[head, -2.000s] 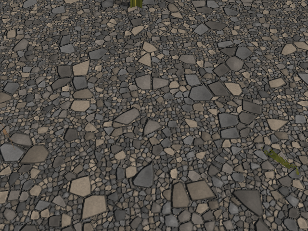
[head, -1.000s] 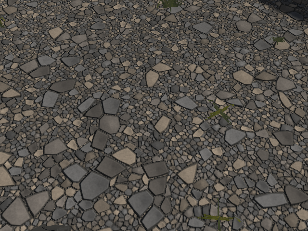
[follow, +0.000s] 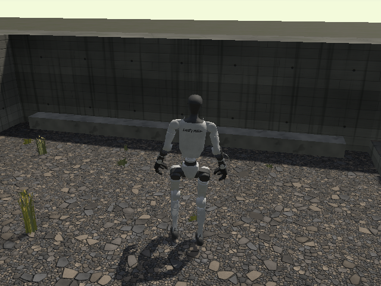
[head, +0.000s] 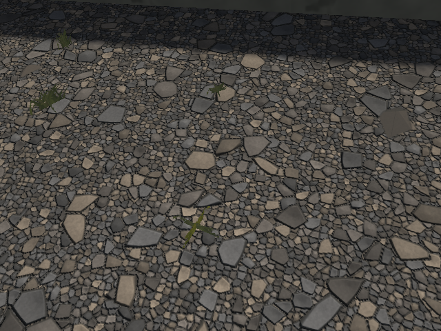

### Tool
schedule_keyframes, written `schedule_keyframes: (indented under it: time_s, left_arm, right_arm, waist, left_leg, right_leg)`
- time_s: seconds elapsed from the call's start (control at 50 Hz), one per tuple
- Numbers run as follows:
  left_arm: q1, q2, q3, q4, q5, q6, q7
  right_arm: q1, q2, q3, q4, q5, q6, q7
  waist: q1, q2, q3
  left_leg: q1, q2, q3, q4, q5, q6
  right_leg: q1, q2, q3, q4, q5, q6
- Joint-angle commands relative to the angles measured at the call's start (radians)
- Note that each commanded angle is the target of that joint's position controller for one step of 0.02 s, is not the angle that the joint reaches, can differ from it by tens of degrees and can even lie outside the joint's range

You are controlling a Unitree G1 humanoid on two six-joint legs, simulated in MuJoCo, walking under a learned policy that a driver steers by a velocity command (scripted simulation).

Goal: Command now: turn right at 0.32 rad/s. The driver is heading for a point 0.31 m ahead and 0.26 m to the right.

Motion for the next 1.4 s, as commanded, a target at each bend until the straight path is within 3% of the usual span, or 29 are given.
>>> schedule_keyframes:
  time_s: [0.02,0.08,0.18,0.26,0.3,0.32,0.36,0.42,0.48,0.54,0.58,0.62,0.66,0.68,0.7,0.72,0.74,0.78,0.82,0.9,1.06,1.14,1.16,1.18,1.2,1.22,1.26,1.32,1.4]
  left_arm:
    - [-0.064,0.120,0.027,-0.059,-0.011,-0.026,0.021]
    - [-0.018,0.105,0.018,-0.031,-0.013,-0.037,0.022]
    - [0.009,0.117,0.016,0.016,0.000,-0.038,0.025]
    - [-0.035,0.110,0.008,0.049,-0.011,-0.040,0.032]
    - [0.000,0.048,-0.011,0.059,-0.015,-0.052,0.032]
    - [0.016,0.049,-0.006,0.079,-0.020,-0.043,0.028]
    - [-0.006,0.090,0.002,0.125,-0.006,-0.039,0.027]
    - [-0.032,0.115,0.017,0.135,-0.017,-0.045,0.021]
    - [-0.032,0.098,0.022,0.141,-0.020,-0.037,0.020]
    - [0.010,0.088,0.031,0.142,-0.004,-0.023,0.010]
    - [-0.003,0.089,0.036,0.123,0.000,-0.015,-0.003]
    - [-0.040,0.078,0.033,0.094,-0.001,-0.016,-0.028]
    - [0.076,0.068,0.033,0.129,-0.011,-0.025,-0.040]
    - [0.186,0.082,0.042,0.174,-0.012,-0.035,-0.038]
    - [0.297,0.154,0.064,0.203,-0.003,-0.048,-0.025]
    - [0.324,0.243,0.073,0.182,0.000,-0.063,-0.023]
    - [0.251,0.199,0.063,0.167,0.007,-0.065,-0.013]
    - [0.168,0.175,0.058,0.145,-0.007,-0.075,0.007]
    - [0.168,0.148,0.049,0.152,-0.018,-0.092,0.019]
    - [0.260,0.144,0.051,0.192,-0.025,-0.098,0.021]
    - [0.302,0.145,0.055,0.197,-0.010,-0.052,0.047]
    - [0.177,0.168,0.065,0.155,-0.008,-0.052,0.051]
    - [0.134,0.177,0.067,0.143,-0.020,-0.061,0.044]
    - [0.109,0.148,0.059,0.112,-0.038,-0.073,0.034]
    - [0.253,0.057,0.048,0.103,-0.052,-0.066,0.039]
    - [0.312,0.155,0.065,0.132,-0.009,-0.044,0.048]
    - [0.196,0.157,0.070,0.143,0.018,-0.018,0.033]
    - [0.164,0.109,0.056,0.139,-0.004,0.006,0.004]
    - [0.111,0.089,0.036,0.132,-0.003,0.016,0.003]
  right_arm:
    - [0.040,-0.095,-0.028,-0.030,-0.010,-0.013,0.004]
    - [0.023,-0.060,-0.018,-0.024,0.000,-0.006,0.010]
    - [-0.007,-0.035,-0.004,-0.015,0.004,-0.001,-0.002]
    - [0.069,-0.009,0.007,0.031,0.009,-0.021,-0.021]
    - [0.081,-0.067,0.009,0.036,-0.020,-0.051,-0.029]
    - [-0.009,-0.105,0.001,0.037,-0.002,-0.056,-0.018]
    - [-0.031,-0.042,0.017,0.039,0.001,-0.067,-0.003]
    - [0.013,-0.096,-0.005,0.061,0.005,-0.063,-0.025]
    - [0.036,-0.115,-0.023,0.069,0.001,-0.046,-0.037]
    - [-0.017,-0.117,-0.032,0.052,-0.006,-0.032,-0.043]
    - [-0.024,-0.111,-0.031,0.041,-0.017,-0.038,-0.034]
    - [-0.043,-0.141,-0.040,0.040,-0.022,-0.045,-0.023]
    - [-0.113,-0.154,-0.047,0.024,-0.015,-0.046,-0.011]
    - [-0.119,-0.132,-0.044,0.024,-0.020,-0.046,-0.007]
    - [-0.133,-0.068,-0.025,0.009,-0.027,-0.049,0.002]
    - [-0.204,-0.018,-0.005,-0.078,-0.017,-0.058,0.010]
    - [-0.201,-0.078,-0.015,-0.062,-0.021,-0.066,0.012]
    - [-0.160,-0.098,-0.020,-0.025,-0.011,-0.093,0.028]
    - [-0.129,-0.086,-0.016,0.005,-0.037,-0.101,0.034]
    - [-0.137,-0.053,-0.006,-0.007,-0.016,-0.079,0.024]
    - [-0.296,-0.053,0.013,-0.077,0.001,-0.068,0.010]
    - [-0.138,-0.100,0.005,-0.038,0.004,-0.086,-0.014]
    - [-0.044,-0.113,-0.001,-0.013,-0.001,-0.097,-0.025]
    - [0.077,-0.154,-0.011,0.001,-0.010,-0.111,-0.038]
    - [0.046,-0.221,-0.017,-0.028,-0.005,-0.104,-0.044]
    - [0.036,-0.189,-0.019,-0.030,0.022,-0.081,-0.038]
    - [-0.074,-0.065,0.015,-0.049,0.020,-0.071,-0.036]
    - [-0.082,-0.068,0.016,-0.027,-0.013,-0.070,-0.034]
    - [-0.046,-0.084,0.012,0.005,-0.014,-0.082,-0.021]
  waist:
    - [-0.011,-0.196,-0.069]
    - [0.008,-0.150,-0.092]
    - [0.043,-0.181,-0.065]
    - [-0.013,-0.131,-0.077]
    - [0.011,-0.003,-0.116]
    - [0.067,0.105,-0.045]
    - [0.032,0.063,-0.031]
    - [0.007,0.040,-0.036]
    - [-0.003,0.035,-0.024]
    - [0.015,0.103,-0.008]
    - [0.006,0.068,0.002]
    - [0.007,0.061,0.054]
    - [0.070,0.051,0.044]
    - [0.106,-0.008,0.029]
    - [0.151,-0.263,0.024]
    - [0.140,-0.430,0.050]
    - [0.097,-0.225,0.101]
    - [0.043,-0.110,0.092]
    - [0.036,-0.109,0.046]
    - [0.032,-0.102,-0.034]
    - [0.088,-0.149,-0.012]
    - [0.007,-0.164,-0.052]
    - [-0.044,-0.149,-0.085]
    - [-0.093,-0.071,-0.182]
    - [0.001,0.179,-0.301]
    - [0.035,0.119,-0.335]
    - [0.048,-0.011,-0.130]
    - [0.049,0.087,-0.077]
    - [0.040,0.084,-0.104]
  left_leg:
    - [-0.045,-0.013,-0.046,0.128,0.050,-0.004]
    - [-0.025,-0.013,-0.057,0.046,0.045,-0.011]
    - [0.100,-0.032,-0.049,-0.200,-0.009,0.012]
    - [0.310,-0.044,-0.043,-0.530,0.194,0.037]
    - [0.469,0.142,-0.239,-0.629,0.395,0.066]
    - [0.295,0.168,-0.258,-0.594,0.448,0.112]
    - [0.255,0.106,-0.201,-0.599,0.349,0.081]
    - [0.317,0.076,-0.153,-0.565,0.318,0.080]
    - [0.315,0.138,-0.181,-0.572,0.242,0.133]
    - [0.240,0.271,-0.250,-0.602,0.256,0.231]
    - [0.223,0.321,-0.288,-0.658,-0.035,0.265]
    - [0.199,0.307,-0.277,-0.709,-0.234,0.234]
    - [0.094,0.231,-0.143,-0.642,-0.238,0.172]
    - [0.002,0.165,-0.054,-0.497,-0.254,0.142]
    - [-0.108,0.052,0.105,-0.131,-0.223,0.091]
    - [-0.353,-0.112,0.033,0.061,-0.253,0.067]
    - [-0.338,-0.034,-0.099,0.130,-0.145,0.075]
    - [-0.275,0.013,-0.101,0.090,0.062,0.066]
    - [-0.224,0.015,-0.085,0.063,0.157,0.038]
    - [-0.213,-0.021,-0.049,0.075,0.185,-0.005]
    - [-0.182,-0.080,-0.041,-0.137,0.245,0.005]
    - [0.108,-0.117,-0.072,-0.346,0.249,0.058]
    - [0.254,-0.108,-0.077,-0.453,0.356,0.075]
    - [0.494,0.056,-0.214,-0.501,0.519,0.116]
    - [0.698,0.386,-0.553,-0.467,1.016,0.247]
    - [0.566,0.437,-0.657,-0.490,0.994,0.324]
    - [0.337,0.298,-0.421,-0.560,0.742,0.291]
    - [0.215,0.170,-0.245,-0.621,0.573,0.251]
    - [0.232,0.174,-0.219,-0.632,0.475,0.258]
  right_leg:
    - [0.090,-0.205,0.192,-0.221,0.473,-0.142]
    - [0.161,-0.220,0.191,-0.210,0.504,-0.147]
    - [0.136,-0.230,0.228,-0.196,0.404,-0.154]
    - [0.060,-0.203,0.240,-0.144,0.390,-0.106]
    - [-0.045,-0.127,0.192,-0.095,0.209,-0.021]
    - [0.027,-0.033,0.117,-0.156,0.087,-0.006]
    - [0.110,-0.053,0.131,-0.173,0.152,-0.003]
    - [0.032,-0.050,0.147,-0.109,0.232,-0.012]
    - [-0.063,-0.003,0.115,-0.001,0.146,-0.005]
    - [-0.106,0.012,0.044,0.217,-0.108,-0.009]
    - [-0.154,-0.023,0.009,0.302,-0.259,-0.031]
    - [-0.148,-0.039,-0.028,0.236,-0.229,-0.035]
    - [0.073,0.001,-0.078,0.057,-0.140,-0.049]
    - [0.226,0.038,-0.050,-0.021,-0.145,-0.063]
    - [0.288,-0.121,0.253,-0.236,-0.372,-0.109]
    - [0.285,-0.345,0.817,-0.444,-0.583,-0.228]
    - [0.217,-0.354,0.770,-0.445,-0.543,-0.248]
    - [0.203,-0.266,0.557,-0.409,-0.307,-0.196]
    - [0.255,-0.201,0.417,-0.378,0.061,-0.162]
    - [0.308,-0.174,0.282,-0.229,0.760,-0.141]
    - [0.274,-0.142,0.339,-0.108,0.891,-0.100]
    - [0.188,-0.094,0.386,0.023,0.941,-0.030]
    - [0.146,-0.057,0.387,0.117,0.916,-0.003]
    - [0.034,-0.008,0.352,0.317,0.673,0.028]
    - [-0.171,0.185,0.184,0.607,-0.358,0.051]
    - [-0.177,0.133,0.132,0.748,-0.405,0.050]
    - [-0.189,0.067,0.110,0.763,-0.277,0.070]
    - [-0.142,0.057,0.081,0.680,-0.195,0.091]
    - [-0.115,0.054,0.061,0.467,-0.201,0.081]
